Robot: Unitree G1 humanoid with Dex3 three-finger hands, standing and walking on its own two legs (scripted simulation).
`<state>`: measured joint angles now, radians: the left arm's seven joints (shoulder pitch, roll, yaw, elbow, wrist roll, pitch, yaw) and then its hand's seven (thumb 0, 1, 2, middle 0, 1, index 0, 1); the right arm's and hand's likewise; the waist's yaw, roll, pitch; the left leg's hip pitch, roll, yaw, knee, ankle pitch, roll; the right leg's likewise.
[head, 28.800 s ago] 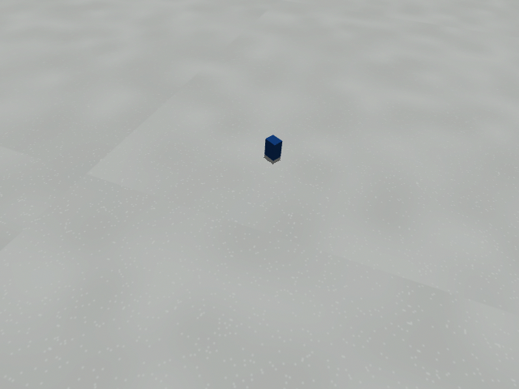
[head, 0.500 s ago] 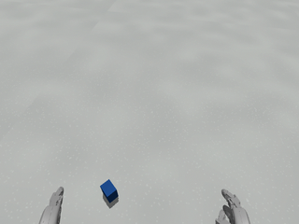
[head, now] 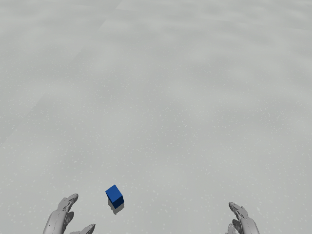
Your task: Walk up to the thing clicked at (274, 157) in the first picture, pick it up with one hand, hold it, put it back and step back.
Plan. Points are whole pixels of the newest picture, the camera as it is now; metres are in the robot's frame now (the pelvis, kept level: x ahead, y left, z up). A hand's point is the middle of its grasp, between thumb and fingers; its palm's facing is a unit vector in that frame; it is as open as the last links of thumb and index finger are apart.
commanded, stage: stand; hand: left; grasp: from the side
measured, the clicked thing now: (115, 196) +0.44 +0.21 -0.67
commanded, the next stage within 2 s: none
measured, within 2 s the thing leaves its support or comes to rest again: neither
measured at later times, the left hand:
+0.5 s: hand out of the picture +0.06 +0.25 -0.11, palm faces -0.01 -0.94 -0.33, open 7.4 cm
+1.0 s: hand out of the picture +0.04 +0.25 -0.11, palm faces -0.01 -0.94 -0.34, open 7.4 cm
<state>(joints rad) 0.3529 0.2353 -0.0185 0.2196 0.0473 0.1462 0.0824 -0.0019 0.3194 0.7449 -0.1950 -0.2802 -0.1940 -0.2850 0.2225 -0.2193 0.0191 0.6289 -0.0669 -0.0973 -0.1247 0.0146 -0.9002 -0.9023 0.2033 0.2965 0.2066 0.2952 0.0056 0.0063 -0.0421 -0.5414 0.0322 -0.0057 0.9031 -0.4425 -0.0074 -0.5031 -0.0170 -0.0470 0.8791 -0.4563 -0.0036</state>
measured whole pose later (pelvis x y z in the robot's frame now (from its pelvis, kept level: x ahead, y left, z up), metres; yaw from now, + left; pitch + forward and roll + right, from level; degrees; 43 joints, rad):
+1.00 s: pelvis -0.01 +0.01 +0.05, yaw -1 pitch -4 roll +0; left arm 0.14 0.33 0.00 1.16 0.02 -0.01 0.01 0.01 0.90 0.90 -0.20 -0.30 -0.20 -0.30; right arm 0.14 -0.32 -0.02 1.16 -0.03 -0.01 -0.01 0.01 -0.90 -0.90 0.20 0.30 0.21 0.29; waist 0.01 0.00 0.05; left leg -0.12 0.00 0.03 0.34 -0.15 0.00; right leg -0.11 -0.03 -0.03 0.35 -0.18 0.02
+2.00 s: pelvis +0.01 +0.01 +0.05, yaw -1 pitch -2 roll +0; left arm 0.10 0.33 0.00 1.16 0.01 -0.02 0.00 0.01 0.90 0.90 -0.20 -0.30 -0.20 -0.30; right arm 0.10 -0.33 -0.01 1.16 -0.02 -0.01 0.00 0.01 -0.90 -0.90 0.20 0.30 0.21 0.29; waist 0.00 0.00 0.04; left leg -0.10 0.01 0.03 0.30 -0.16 0.00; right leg -0.08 -0.02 -0.02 0.30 -0.18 0.02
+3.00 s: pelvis -0.16 +0.04 +0.04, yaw -3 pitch -1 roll -1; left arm 0.14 0.39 0.08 0.87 0.01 0.06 0.02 0.01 0.90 0.90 -0.20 -0.30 -0.20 -0.30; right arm 0.13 -0.35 -0.05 0.89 -0.03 0.03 -0.02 0.01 -0.90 -0.90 0.21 0.30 0.21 0.30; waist 0.01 -0.03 0.19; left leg -0.28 0.00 0.03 0.58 -0.28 0.04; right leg -0.39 0.09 0.14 1.04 -0.48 0.03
